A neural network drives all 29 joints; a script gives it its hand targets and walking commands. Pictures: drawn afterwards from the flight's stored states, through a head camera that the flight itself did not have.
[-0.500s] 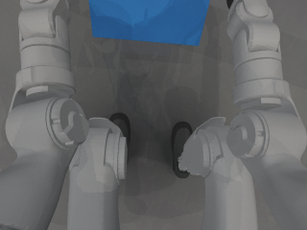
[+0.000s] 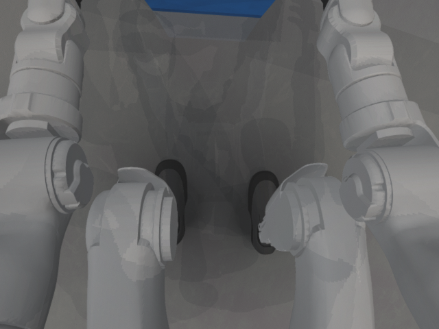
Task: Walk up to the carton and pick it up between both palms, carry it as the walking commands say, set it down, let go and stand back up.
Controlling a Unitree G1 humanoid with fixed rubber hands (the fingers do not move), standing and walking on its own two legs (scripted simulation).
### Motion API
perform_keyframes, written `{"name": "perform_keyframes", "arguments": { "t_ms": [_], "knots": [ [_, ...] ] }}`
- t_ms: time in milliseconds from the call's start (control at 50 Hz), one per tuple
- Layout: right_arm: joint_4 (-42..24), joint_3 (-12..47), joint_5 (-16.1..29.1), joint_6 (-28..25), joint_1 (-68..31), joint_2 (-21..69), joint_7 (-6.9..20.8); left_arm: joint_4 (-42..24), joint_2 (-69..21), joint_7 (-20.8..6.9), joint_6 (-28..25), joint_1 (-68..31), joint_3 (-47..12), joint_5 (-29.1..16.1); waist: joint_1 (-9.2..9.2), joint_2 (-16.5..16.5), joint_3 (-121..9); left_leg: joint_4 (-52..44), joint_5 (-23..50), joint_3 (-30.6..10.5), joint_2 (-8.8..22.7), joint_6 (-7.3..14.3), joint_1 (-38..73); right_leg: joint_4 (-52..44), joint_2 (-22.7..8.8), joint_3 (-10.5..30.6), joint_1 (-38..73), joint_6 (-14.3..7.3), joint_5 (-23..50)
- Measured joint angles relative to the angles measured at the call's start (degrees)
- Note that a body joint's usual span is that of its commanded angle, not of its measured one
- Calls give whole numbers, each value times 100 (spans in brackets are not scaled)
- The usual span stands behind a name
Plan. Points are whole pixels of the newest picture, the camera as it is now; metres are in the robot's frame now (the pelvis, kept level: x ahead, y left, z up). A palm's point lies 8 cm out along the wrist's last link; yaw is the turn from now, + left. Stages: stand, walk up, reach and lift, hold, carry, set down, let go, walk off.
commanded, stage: set down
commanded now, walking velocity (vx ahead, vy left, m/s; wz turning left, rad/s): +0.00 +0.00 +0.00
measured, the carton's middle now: out of the picture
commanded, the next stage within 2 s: let go in 1.50 s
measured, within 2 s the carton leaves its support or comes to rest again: rests again in 0.16 s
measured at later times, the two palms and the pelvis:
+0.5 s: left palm out of the picture +0.56 +0.25 -0.09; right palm out of the picture +0.57 -0.12 -0.07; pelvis +0.00 +0.01 +0.03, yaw -1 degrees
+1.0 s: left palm out of the picture +0.55 +0.26 +0.06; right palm out of the picture +0.57 -0.13 +0.07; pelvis +0.03 +0.01 +0.16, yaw -1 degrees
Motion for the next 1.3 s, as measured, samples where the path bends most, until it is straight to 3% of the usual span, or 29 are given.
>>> {"name": "perform_keyframes", "arguments": {
  "t_ms": [180,300,460,660,840,1300],
  "knots": [
    [147,212,284,-5,-9,-190,-8,205,240,1,-8,-69,-213,-426,0,-10,-1,57,13,4,2,-3,1,64,0,0,-3,0,9],
    [-404,237,403,84,-18,-204,-172,-408,259,50,140,-80,-318,-524,-1,-14,94,55,17,6,2,29,180,35,0,1,206,7,8],
    [-437,245,461,452,28,-207,-222,-534,255,108,585,-48,-372,-524,-1,41,-384,-270,17,-13,-16,116,438,-379,0,1,533,70,19],
    [-371,245,202,453,526,-208,36,-583,76,107,602,445,-373,-519,-1,79,-1639,-1155,19,-67,-51,140,537,-1364,0,1,664,121,83],
    [-949,244,192,455,1322,-206,136,-1463,-41,64,737,1186,-372,-495,-1,193,-2110,-2153,102,-121,-70,145,1129,-2423,2,1,1250,135,231],
    [-1028,-37,-6,477,1880,-207,509,-1485,-222,-381,787,1738,-196,-204,-1,264,-2722,-5188,1066,-246,-77,70,3204,-5529,2,1,3291,136,1302]
  ]
}}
